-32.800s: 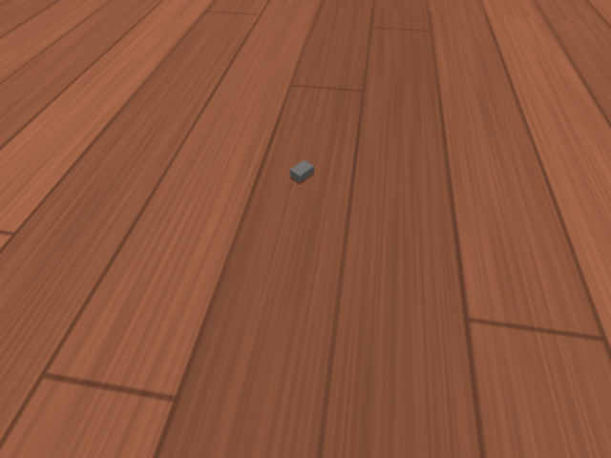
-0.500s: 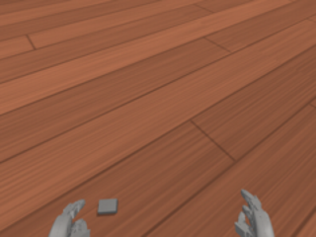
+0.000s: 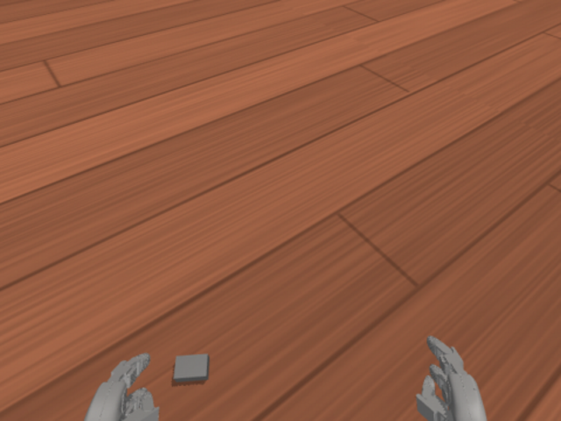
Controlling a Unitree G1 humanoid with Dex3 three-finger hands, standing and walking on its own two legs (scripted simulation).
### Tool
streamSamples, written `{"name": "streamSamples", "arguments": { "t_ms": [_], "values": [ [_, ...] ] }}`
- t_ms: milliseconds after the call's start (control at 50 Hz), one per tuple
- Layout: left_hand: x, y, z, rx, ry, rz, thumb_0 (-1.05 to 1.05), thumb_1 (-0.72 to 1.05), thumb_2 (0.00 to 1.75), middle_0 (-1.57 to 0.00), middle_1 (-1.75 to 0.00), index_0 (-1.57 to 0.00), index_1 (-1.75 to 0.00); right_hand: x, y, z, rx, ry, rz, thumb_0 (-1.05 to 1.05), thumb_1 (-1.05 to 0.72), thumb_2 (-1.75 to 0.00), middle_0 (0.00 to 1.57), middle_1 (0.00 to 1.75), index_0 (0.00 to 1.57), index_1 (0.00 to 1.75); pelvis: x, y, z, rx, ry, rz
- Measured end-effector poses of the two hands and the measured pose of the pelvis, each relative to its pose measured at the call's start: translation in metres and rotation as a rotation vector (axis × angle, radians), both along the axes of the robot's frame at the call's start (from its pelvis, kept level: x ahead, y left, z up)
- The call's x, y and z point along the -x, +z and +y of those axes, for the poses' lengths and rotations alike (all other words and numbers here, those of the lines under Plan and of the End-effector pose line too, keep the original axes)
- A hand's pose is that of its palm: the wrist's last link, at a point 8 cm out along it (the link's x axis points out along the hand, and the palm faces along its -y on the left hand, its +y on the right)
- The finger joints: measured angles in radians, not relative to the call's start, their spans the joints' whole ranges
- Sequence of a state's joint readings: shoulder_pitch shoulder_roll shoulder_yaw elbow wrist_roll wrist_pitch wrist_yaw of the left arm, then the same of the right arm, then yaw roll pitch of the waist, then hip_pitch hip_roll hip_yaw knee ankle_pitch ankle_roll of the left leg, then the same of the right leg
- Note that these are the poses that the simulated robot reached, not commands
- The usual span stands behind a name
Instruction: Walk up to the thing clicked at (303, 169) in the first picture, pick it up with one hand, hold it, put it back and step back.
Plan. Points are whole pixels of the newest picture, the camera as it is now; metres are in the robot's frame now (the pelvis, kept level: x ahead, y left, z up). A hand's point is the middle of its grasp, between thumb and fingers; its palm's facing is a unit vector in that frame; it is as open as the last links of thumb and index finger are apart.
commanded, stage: home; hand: left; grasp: from above
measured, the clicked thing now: (192, 367) +0.41 +0.28 -0.70
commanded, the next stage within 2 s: stand in 0.12 s
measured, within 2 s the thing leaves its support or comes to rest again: neither
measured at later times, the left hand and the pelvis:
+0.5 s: hand out of the picture +0.11 +0.23 -0.10, palm faces +0.03 -0.94 -0.33, open 7.4 cm; pelvis -0.01 +0.00 +0.03, yaw +0 degrees
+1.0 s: hand out of the picture +0.03 +0.24 -0.10, palm faces +0.05 -0.94 -0.34, open 7.4 cm; pelvis -0.01 +0.00 +0.06, yaw +1 degrees
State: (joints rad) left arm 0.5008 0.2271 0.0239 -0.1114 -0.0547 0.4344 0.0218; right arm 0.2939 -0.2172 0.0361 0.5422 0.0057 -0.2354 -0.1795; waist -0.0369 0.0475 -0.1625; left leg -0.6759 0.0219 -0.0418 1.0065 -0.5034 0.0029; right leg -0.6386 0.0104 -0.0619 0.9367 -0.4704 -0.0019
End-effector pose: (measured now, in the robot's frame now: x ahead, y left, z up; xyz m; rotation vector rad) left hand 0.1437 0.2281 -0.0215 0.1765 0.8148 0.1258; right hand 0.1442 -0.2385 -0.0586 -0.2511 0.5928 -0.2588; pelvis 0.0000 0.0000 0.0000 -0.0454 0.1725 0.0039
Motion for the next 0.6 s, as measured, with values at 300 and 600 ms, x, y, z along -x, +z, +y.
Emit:
{"name": "streamSamples", "arguments": {
  "t_ms": [300,600],
  "values": [
    [-0.004,-0.018,0.011,-0.087,-0.034,-0.026,0.01,0.90,0.89,-0.20,-0.30,-0.20,-0.30,0.009,-0.015,-0.005,0.044,0.131,0.217,0.01,-0.90,-0.90,0.20,0.30,0.21,0.30,0.010,0.009,-0.001,-0.029,-0.003,-0.088],
    [0.079,-0.048,0.053,-0.117,0.074,0.293,0.01,0.90,0.89,-0.20,-0.30,-0.20,-0.30,0.073,-0.014,-0.031,-0.015,0.032,0.537,0.01,-0.90,-0.90,0.20,0.30,0.21,0.30,0.012,0.043,0.005,-0.043,-0.002,-0.192]
  ]
}}
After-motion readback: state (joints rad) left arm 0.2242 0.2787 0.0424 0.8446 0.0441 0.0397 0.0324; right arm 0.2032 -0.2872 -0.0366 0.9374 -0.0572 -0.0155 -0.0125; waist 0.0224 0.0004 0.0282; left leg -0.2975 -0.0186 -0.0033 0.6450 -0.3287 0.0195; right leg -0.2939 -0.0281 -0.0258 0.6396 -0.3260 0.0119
